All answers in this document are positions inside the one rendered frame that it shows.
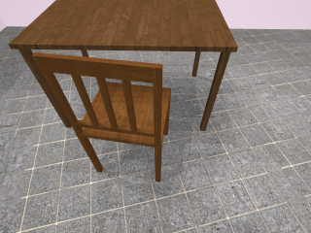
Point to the table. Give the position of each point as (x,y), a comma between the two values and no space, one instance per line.
(135,25)

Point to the chair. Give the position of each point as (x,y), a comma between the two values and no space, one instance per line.
(120,112)

